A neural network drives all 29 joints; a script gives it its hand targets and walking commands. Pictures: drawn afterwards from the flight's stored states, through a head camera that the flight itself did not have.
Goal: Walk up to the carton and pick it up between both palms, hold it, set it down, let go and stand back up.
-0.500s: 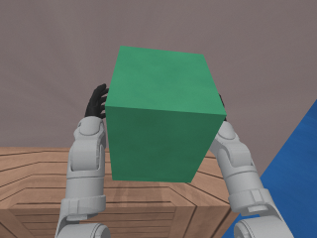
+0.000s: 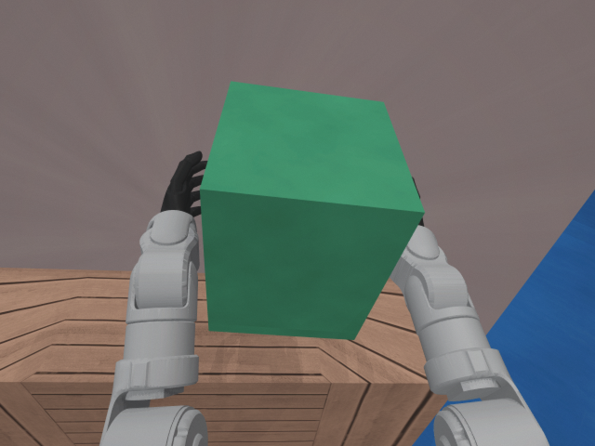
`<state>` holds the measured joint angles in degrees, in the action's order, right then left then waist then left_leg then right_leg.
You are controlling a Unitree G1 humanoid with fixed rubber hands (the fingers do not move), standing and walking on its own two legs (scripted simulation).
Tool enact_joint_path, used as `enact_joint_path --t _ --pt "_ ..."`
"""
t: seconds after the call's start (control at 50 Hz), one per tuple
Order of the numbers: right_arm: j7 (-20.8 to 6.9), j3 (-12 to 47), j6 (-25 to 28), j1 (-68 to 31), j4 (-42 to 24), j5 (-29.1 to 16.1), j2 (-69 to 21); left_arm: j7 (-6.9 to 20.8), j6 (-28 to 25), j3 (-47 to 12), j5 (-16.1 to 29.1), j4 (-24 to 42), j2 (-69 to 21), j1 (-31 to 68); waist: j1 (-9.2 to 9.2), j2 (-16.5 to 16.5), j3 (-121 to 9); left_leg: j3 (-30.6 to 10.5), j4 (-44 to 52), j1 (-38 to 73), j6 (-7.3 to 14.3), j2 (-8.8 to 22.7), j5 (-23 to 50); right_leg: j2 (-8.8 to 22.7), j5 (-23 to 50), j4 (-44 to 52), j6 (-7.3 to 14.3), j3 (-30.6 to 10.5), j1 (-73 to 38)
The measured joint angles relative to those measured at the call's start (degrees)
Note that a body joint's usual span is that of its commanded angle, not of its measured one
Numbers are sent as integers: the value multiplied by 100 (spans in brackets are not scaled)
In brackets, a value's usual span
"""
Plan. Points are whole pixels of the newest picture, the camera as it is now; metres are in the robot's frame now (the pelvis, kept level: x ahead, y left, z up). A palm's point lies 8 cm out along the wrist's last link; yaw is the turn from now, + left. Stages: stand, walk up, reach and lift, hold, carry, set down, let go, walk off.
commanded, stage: hold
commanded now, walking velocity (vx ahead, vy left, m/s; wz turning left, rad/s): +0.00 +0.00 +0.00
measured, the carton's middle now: (295, 217) +0.37 +0.01 +0.17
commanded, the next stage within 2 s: none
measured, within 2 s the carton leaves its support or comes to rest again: neither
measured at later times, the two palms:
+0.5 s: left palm (185, 211) +0.37 +0.15 +0.18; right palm (405, 222) +0.37 -0.14 +0.17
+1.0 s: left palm (184, 214) +0.36 +0.15 +0.18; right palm (407, 225) +0.36 -0.15 +0.17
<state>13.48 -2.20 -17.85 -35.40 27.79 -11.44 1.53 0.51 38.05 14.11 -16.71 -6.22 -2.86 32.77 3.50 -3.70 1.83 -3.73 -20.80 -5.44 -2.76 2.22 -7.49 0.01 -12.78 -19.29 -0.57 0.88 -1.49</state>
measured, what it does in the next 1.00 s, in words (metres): stands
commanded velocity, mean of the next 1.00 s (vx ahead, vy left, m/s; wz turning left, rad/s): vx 0.00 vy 0.00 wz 0.00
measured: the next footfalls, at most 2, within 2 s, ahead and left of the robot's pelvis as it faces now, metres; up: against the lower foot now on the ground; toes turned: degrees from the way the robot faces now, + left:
none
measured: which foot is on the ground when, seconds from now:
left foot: down 0.00-1.00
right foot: down 0.00-1.00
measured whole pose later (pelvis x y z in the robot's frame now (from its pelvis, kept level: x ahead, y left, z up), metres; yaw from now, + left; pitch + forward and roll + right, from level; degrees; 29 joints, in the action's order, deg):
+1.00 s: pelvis +0.01 +0.00 +0.00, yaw +0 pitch -8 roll -1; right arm 13.8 -0.1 -18.7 -33.4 24.4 -12.9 2.4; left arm -0.4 39.2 13.0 -16.0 -1.7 -3.3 29.5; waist 4.1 -3.5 2.1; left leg -3.5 -21.1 -4.5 -2.8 2.3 -8.6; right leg 0.0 -13.5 -19.2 -0.4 1.1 -2.6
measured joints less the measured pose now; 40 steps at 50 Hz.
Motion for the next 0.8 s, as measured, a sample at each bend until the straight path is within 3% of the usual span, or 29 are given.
enact_joint_path --t 0.34,0.8 --pt "-87 -102 150 -133 235 16 30 -131 -113 -95 75 -256 73 147 -16 -46 -46 28 -53 -192 10 15 -5 -9 27 -11 -9 -10 183" --pt "7 229 -51 176 -289 -203 133 -160 84 -159 97 416 -44 -333 71 9 10 47 -58 39 4 12 -130 0 -67 33 0 -8 -66"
